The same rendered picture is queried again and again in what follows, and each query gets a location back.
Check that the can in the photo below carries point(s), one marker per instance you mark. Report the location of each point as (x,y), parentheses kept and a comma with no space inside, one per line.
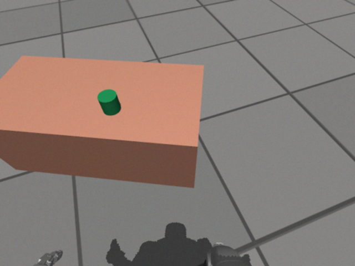
(109,102)

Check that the left robot hand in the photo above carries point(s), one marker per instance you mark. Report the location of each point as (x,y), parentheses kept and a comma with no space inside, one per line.
(49,259)

